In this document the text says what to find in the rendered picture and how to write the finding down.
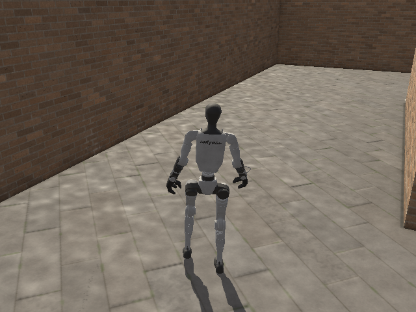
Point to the right robot foot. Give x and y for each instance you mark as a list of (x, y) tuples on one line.
[(219, 267)]

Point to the robot left forearm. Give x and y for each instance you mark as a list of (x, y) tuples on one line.
[(176, 171)]

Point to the robot right forearm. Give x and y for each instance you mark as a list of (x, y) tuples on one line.
[(241, 171)]

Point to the robot right hand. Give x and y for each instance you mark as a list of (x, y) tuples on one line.
[(244, 182)]

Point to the right robot upper arm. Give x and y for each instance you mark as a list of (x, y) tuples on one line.
[(234, 149)]

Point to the robot head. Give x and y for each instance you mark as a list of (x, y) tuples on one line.
[(212, 114)]

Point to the robot left hand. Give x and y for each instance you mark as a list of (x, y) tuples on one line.
[(170, 184)]

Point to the left robot upper arm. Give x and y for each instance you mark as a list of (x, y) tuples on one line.
[(186, 146)]

